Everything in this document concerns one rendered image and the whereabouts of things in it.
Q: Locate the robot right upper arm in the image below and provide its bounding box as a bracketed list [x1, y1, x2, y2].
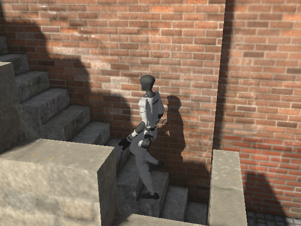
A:
[154, 91, 165, 114]

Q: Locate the humanoid robot torso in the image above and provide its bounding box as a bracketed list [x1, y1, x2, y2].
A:
[142, 94, 158, 141]

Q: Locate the robot left upper arm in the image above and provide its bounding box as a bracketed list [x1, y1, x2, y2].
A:
[138, 98, 148, 127]

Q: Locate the robot right shin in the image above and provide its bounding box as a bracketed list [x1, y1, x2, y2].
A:
[133, 152, 158, 165]

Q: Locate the robot left hand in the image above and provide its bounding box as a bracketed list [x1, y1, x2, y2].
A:
[118, 138, 130, 150]

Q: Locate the left robot forearm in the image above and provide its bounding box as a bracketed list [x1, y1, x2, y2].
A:
[127, 121, 145, 142]

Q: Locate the right robot forearm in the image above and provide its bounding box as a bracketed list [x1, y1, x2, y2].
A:
[155, 113, 163, 126]

